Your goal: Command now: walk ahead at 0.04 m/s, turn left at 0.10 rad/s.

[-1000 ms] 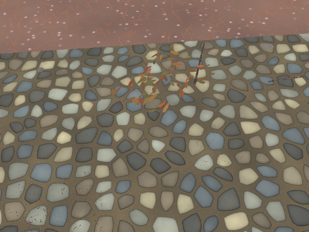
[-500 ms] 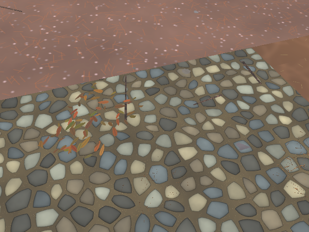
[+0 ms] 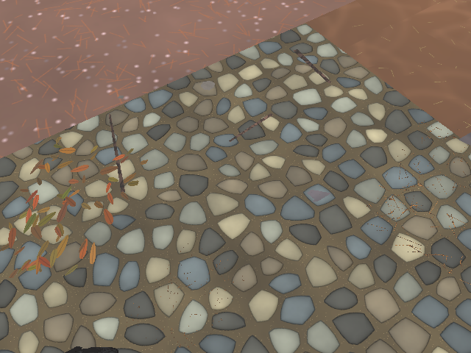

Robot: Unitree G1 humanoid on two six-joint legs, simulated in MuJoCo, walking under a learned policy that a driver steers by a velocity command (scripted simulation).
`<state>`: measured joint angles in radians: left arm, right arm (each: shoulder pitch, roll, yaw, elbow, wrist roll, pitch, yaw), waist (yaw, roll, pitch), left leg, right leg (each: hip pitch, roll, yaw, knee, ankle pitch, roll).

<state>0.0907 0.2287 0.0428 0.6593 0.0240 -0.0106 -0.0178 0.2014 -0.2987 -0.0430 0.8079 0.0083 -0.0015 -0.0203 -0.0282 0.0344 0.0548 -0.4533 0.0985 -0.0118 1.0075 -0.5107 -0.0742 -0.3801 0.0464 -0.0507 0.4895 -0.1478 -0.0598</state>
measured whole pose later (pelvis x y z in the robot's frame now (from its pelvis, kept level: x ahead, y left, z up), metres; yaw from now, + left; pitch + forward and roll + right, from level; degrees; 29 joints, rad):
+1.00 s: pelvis +0.05 +0.01 +0.01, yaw +33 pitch +1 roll +0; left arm 0.14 0.27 0.07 0.77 0.00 0.01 0.03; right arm 0.19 -0.34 -0.09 0.61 0.02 0.06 -0.01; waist 0.01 0.03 0.07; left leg -0.48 0.02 -0.05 0.96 -0.43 -0.09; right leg -0.20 -0.04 -0.05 0.42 -0.24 0.00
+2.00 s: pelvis +0.04 +0.04 +0.01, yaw +37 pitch -2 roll +0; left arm 0.17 0.25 0.02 0.99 0.00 0.00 0.03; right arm 0.20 -0.24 -0.04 0.90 -0.01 0.01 -0.03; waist 0.00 0.00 0.05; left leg -0.19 -0.01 -0.02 0.50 -0.27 0.00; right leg -0.16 -0.02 0.00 0.49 -0.30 0.02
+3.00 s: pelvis +0.36 +0.23 +0.01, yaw +37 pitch +0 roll -2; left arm 0.30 0.25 0.04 0.97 0.01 -0.10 -0.03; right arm 0.18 -0.28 -0.05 0.89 0.01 -0.08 -0.02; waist 0.04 0.04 0.02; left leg -0.65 0.14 -0.04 1.03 -0.18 0.02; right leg -0.15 0.09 -0.06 0.28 -0.13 -0.09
